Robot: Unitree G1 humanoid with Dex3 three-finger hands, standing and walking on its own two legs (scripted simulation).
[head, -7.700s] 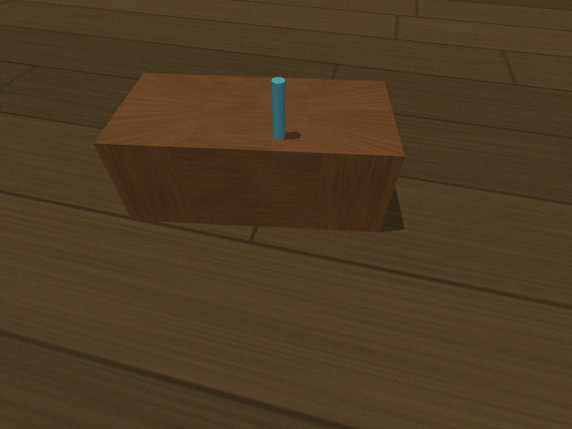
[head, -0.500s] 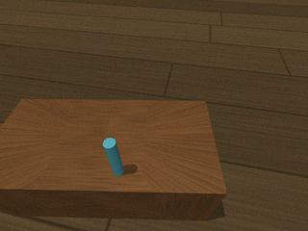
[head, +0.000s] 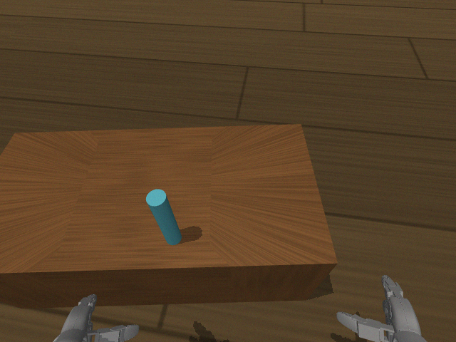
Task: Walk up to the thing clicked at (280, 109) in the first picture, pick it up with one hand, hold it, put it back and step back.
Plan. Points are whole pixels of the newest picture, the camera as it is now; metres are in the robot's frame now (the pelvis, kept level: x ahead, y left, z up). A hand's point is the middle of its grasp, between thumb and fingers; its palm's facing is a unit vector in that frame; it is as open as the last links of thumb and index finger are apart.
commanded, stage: go down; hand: left
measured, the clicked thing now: (166, 220) +0.44 +0.19 -0.20
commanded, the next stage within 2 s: none
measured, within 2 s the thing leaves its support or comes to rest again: neither
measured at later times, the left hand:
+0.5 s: hand (102, 324) +0.18 +0.26 -0.12, palm faces +0.07 -0.95 -0.29, open 17.4 cm
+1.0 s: hand (87, 327) +0.17 +0.27 -0.10, palm faces +0.15 -0.94 -0.29, open 17.5 cm
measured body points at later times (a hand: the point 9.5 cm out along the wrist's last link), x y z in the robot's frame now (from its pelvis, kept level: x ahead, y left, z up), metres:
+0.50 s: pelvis +0.02 +0.03 -0.01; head +0.06 +0.03 +0.44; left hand +0.18 +0.31 -0.10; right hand +0.18 -0.25 -0.09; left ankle -0.04 +0.13 -0.73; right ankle +0.05 -0.13 -0.73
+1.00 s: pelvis +0.02 +0.01 -0.02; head +0.04 +0.01 +0.43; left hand +0.16 +0.32 -0.08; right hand +0.18 -0.25 -0.08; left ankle -0.04 +0.13 -0.73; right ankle +0.05 -0.13 -0.73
